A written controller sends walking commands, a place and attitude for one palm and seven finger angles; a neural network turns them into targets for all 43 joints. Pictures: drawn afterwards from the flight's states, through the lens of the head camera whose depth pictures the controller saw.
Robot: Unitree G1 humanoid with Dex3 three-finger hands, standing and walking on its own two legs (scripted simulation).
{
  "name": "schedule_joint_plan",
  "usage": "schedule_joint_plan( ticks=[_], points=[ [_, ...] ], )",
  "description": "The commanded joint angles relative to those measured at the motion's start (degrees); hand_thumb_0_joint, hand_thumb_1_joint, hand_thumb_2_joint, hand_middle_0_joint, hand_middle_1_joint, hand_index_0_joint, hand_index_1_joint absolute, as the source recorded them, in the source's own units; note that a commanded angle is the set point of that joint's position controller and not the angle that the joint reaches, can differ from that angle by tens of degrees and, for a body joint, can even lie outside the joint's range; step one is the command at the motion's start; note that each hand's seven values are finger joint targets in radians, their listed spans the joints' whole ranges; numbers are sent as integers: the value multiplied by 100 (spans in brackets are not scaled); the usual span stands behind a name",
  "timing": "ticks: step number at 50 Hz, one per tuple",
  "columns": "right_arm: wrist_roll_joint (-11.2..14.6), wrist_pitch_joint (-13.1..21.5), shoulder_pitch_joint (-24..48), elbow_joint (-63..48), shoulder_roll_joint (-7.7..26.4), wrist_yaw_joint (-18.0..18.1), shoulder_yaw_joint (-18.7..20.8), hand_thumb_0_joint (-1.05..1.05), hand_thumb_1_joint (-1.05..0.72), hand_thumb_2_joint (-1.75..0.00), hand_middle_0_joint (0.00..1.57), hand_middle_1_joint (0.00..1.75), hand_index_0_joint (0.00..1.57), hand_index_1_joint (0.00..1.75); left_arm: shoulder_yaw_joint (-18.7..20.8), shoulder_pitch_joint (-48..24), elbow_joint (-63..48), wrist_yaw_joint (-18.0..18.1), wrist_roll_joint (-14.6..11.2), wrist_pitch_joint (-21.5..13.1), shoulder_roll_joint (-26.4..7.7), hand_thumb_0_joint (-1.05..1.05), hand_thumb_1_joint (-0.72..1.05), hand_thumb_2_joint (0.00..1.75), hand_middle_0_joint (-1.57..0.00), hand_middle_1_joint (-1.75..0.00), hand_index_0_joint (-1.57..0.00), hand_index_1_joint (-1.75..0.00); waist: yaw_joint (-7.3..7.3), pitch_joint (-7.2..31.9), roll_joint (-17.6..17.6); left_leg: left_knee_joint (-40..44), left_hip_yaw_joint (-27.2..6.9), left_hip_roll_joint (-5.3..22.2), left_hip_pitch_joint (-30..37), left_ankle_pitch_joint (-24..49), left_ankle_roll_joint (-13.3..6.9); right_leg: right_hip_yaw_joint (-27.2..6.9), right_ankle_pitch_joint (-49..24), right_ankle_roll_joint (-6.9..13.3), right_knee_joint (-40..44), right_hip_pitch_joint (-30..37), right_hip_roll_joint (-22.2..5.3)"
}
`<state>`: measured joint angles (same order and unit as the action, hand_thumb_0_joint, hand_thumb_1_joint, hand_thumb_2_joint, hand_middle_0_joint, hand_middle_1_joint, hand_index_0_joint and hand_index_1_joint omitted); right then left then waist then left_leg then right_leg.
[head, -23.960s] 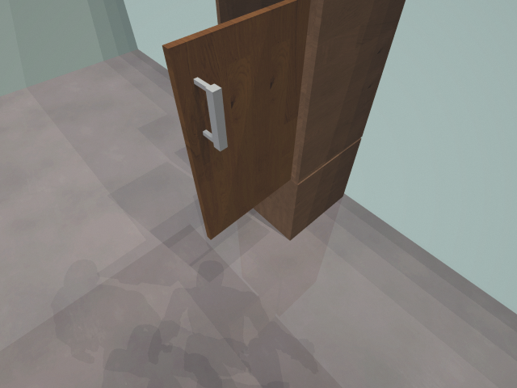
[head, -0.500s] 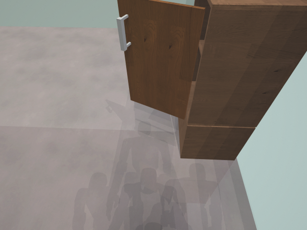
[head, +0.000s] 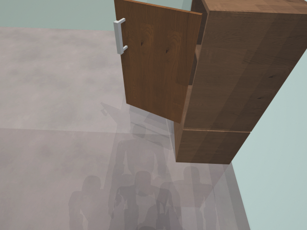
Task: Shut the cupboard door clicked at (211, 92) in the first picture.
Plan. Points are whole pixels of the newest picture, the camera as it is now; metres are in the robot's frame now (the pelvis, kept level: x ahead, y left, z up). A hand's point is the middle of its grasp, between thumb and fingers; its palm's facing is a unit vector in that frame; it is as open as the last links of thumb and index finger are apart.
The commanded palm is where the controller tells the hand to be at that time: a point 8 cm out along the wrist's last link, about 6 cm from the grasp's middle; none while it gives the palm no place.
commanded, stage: look to check the result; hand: left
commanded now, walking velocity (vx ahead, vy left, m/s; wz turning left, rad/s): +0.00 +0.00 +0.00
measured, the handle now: (121, 36) +0.86 +0.18 +0.11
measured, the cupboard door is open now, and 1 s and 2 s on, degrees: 65 65 65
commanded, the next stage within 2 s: walk to a spot facing it in 0.46 s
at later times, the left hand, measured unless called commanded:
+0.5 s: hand out of the picture -0.03 +0.16 -0.18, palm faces +0.03 -0.98 -0.18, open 7.4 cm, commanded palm none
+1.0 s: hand out of the picture +0.00 +0.22 -0.21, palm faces +0.21 -0.95 -0.23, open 7.4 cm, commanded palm none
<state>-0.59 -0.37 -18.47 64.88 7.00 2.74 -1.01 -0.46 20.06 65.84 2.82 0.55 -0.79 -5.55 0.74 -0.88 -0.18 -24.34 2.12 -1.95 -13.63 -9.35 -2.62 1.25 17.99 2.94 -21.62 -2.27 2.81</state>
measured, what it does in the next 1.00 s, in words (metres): stands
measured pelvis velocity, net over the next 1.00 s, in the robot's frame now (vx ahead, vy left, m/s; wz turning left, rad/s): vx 0.00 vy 0.03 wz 0.20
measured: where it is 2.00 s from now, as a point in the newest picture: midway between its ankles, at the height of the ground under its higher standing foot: outside the picture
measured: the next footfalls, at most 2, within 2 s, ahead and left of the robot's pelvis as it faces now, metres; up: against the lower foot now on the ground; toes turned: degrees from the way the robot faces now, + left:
right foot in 1.38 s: +0.11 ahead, -0.12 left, +0.00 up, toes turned +27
left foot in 1.66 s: -0.01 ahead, +0.12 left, +0.00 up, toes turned +42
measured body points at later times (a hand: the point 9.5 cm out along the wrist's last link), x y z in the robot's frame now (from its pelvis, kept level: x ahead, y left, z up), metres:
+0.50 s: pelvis +0.01 +0.00 +0.00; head +0.01 +0.00 +0.45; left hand -0.03 +0.21 -0.16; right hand +0.00 -0.22 -0.16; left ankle +0.04 +0.09 -0.74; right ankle -0.07 -0.09 -0.74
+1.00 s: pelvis +0.00 +0.03 -0.03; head +0.03 +0.05 +0.42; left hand -0.01 +0.27 -0.19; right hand +0.07 -0.22 -0.17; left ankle +0.04 +0.11 -0.74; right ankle -0.06 -0.09 -0.71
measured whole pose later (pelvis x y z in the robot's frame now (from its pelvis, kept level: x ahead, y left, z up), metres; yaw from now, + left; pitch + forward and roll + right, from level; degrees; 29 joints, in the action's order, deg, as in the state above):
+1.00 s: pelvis +0.00 +0.03 -0.03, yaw +11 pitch -3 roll +0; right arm -1.7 -2.9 -15.0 56.5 11.0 0.6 2.4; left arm 3.3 13.6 57.3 2.4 1.0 2.0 -11.4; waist 1.9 -6.8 -1.9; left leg -42.0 4.8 -1.1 -21.5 -16.7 -3.9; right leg 7.1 32.7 0.1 -53.7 -13.7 -3.2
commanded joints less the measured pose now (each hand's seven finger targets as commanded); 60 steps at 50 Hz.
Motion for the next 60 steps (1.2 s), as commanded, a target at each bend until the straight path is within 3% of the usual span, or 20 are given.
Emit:
schedule_joint_plan(
  ticks=[1,19,27,32,34,37,39,41,42,44,45,46,47,48,49,50,51,53,55,60],
  points=[
    [-6,44,-369,-111,534,35,110,0,-90,-90,20,30,20,30,94,644,-22,28,-28,2,-530,0,90,90,-20,-30,-20,-30,-18,-507,60,348,-734,729,376,706,-47,-621,-820,26,576,-822,-789],
    [9,48,-230,-110,670,22,127,0,-90,-90,20,30,20,30,93,618,-15,28,-23,-14,-670,0,90,90,-20,-30,-20,-30,-16,-436,-105,345,-709,743,538,832,-58,-629,-1030,-16,606,-740,-806],
    [14,53,-157,-129,747,27,134,0,-90,-90,20,30,20,30,114,546,-37,24,-17,-10,-738,0,90,90,-20,-30,-20,-30,-27,-439,20,350,-721,755,582,905,-58,-614,-1038,-2,619,-708,-803],
    [19,2,-138,-189,672,4,143,0,-90,-90,20,30,20,30,164,492,-111,49,-19,33,-760,0,90,90,-20,-30,-20,-30,-41,-471,-110,121,-728,672,222,990,-33,-425,-1297,-56,355,-542,-915],
    [-10,-50,-87,-274,735,-14,199,0,-90,-90,20,30,20,30,247,413,-225,64,-15,74,-877,0,90,90,-20,-30,-20,-30,-48,-472,-30,-101,-770,612,-134,949,-23,-362,-1362,10,119,-431,-1031],
    [-14,-109,12,-476,759,-50,279,0,-90,-90,20,30,20,30,369,330,-412,75,15,105,-1044,0,90,90,-20,-30,-20,-30,-72,-268,-328,-759,-628,418,-561,842,37,-424,-1862,258,-60,-216,-1423],
    [-46,-180,164,-664,724,-82,338,0,-90,-90,20,30,20,30,437,218,-581,76,34,113,-1159,0,90,90,-20,-30,-20,-30,-100,-438,-700,-1733,-303,283,-1066,-520,163,-615,-2652,614,-32,-163,-1946],
    [-52,-251,414,-871,746,-126,426,0,-90,-90,20,30,20,30,481,23,-751,77,91,125,-1276,0,90,90,-20,-30,-20,-30,-89,-729,-628,-2831,-119,387,-1451,-1840,251,-676,-3230,966,19,-386,-2416],
    [-43,-257,476,-974,730,-150,434,0,-90,-90,20,30,20,30,511,-100,-819,86,121,131,-1308,0,90,90,-20,-30,-20,-30,-56,-802,-519,-2844,-110,476,-1549,-2041,269,-579,-3543,993,-133,-351,-2480],
    [-57,-247,381,-1063,695,-195,419,0,-90,-90,20,30,20,30,581,-307,-977,55,110,108,-1528,0,90,90,-20,-30,-20,-30,76,-649,-346,-1867,179,469,-1215,-1651,284,9,-4319,708,-851,-147,-2253],
    [-84,-238,102,-1028,748,-201,428,0,-90,-90,20,30,20,30,598,-359,-1041,33,63,105,-1603,0,90,90,-20,-30,-20,-30,213,-427,-260,-1293,279,376,-615,-866,235,311,-4324,427,-1461,-348,-2075],
    [-116,-205,-273,-996,939,-209,470,0,-90,-90,20,30,20,30,599,-327,-1131,-6,16,123,-1590,0,90,90,-20,-30,-20,-30,349,-123,269,-659,-239,562,165,833,-28,662,-3552,-4,-2389,-953,-1673],
    [-157,-165,-510,-1043,1417,-186,574,0,-90,-90,20,30,20,30,560,-216,-1296,-35,-42,147,-1297,0,90,90,-20,-30,-20,-30,344,129,1685,-174,-2222,1764,750,2802,-788,874,-935,-473,-3666,-2052,-874],
    [-141,-189,-667,-997,1633,-175,631,0,-90,-90,20,30,20,30,496,-497,-1533,-16,6,137,-1212,0,90,90,-20,-30,-20,-30,418,190,1496,560,-2959,2304,440,2149,-1214,312,1973,-364,-4398,-2209,-518],
    [-152,-186,-463,-1066,1774,-153,650,0,-90,-90,20,30,20,30,530,-883,-1603,-7,26,240,-1236,0,90,90,-20,-30,-20,-30,394,61,1020,873,-3279,2326,-32,299,-1118,-122,1912,-350,-4675,-2399,-620],
    [-166,-186,-178,-1205,1735,-144,643,0,-90,-90,20,30,20,30,545,-1093,-1652,-34,42,265,-1239,0,90,90,-20,-30,-20,-30,327,-217,774,1123,-3291,2194,-575,-1103,-985,-291,1480,-368,-4706,-2483,-719],
    [-181,-169,102,-1276,1677,-135,624,0,-90,-90,20,30,20,30,559,-1125,-1663,-76,81,256,-1202,0,90,90,-20,-30,-20,-30,201,-390,526,1183,-3035,1926,-780,-1553,-821,-325,1018,-404,-4613,-2597,-737],
    [-169,-124,311,-1370,1664,-126,616,0,-90,-90,20,30,20,30,561,-1035,-1653,-136,93,236,-1191,0,90,90,-20,-30,-20,-30,96,-178,430,1116,-2612,1615,-568,-1259,-659,-260,624,-492,-4188,-2610,-683],
    [-154,-126,317,-1396,1721,-135,643,0,-90,-90,20,30,20,30,547,-1011,-1682,-148,89,240,-1185,0,90,90,-20,-30,-20,-30,95,96,392,992,-2449,1467,-283,-896,-664,-201,585,-546,-3751,-2536,-577],
    [-149,-187,316,-1469,1819,-189,745,0,-90,-90,20,30,20,30,530,-1205,-1926,-149,102,251,-1219,0,90,90,-20,-30,-20,-30,174,303,728,841,-2538,1252,46,-563,-642,-126,640,-634,-3019,-2465,-360]
  ],
)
